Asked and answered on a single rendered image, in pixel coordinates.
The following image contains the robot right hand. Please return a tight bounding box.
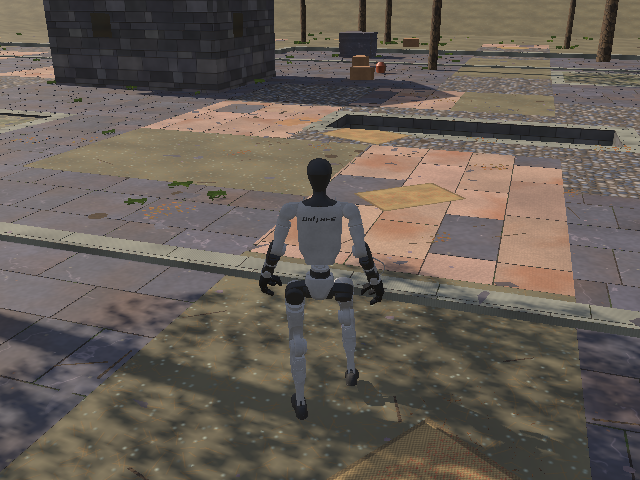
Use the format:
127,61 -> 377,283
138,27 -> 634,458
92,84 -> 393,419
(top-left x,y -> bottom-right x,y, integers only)
361,280 -> 384,305

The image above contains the robot left forearm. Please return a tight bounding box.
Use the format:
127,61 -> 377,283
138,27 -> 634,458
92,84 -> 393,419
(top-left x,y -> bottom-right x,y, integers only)
261,240 -> 281,278

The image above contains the left robot upper arm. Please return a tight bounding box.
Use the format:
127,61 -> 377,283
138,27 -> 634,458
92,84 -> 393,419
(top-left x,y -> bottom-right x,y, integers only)
270,202 -> 299,256

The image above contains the left robot thigh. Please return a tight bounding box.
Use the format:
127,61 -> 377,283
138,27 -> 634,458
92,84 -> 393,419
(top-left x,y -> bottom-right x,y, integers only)
285,280 -> 308,357

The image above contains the robot torso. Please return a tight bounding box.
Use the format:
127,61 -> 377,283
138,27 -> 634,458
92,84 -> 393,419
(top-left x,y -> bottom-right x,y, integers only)
296,197 -> 343,300

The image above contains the robot right forearm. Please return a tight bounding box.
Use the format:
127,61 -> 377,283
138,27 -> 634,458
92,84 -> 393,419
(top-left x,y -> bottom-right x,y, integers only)
359,242 -> 381,285

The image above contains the right robot upper arm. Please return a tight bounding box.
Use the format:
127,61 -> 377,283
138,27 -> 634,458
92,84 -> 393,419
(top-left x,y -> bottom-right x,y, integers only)
340,202 -> 368,258

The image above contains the robot left hand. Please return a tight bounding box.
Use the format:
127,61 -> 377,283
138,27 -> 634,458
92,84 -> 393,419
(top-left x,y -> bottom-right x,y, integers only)
259,275 -> 282,296

